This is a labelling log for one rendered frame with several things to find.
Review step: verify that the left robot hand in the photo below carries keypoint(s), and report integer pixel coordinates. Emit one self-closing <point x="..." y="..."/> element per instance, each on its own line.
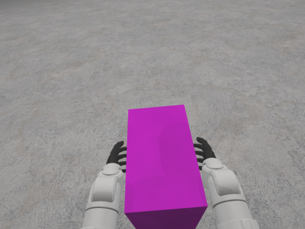
<point x="114" y="157"/>

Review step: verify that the carton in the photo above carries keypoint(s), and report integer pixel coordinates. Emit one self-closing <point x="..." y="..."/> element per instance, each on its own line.
<point x="163" y="186"/>

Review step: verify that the right robot hand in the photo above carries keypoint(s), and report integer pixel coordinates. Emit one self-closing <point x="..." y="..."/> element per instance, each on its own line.
<point x="206" y="153"/>

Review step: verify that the robot left forearm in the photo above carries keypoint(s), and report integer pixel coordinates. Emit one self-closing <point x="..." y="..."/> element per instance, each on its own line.
<point x="104" y="199"/>

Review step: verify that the robot right forearm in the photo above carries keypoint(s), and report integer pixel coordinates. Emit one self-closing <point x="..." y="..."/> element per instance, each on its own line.
<point x="227" y="197"/>

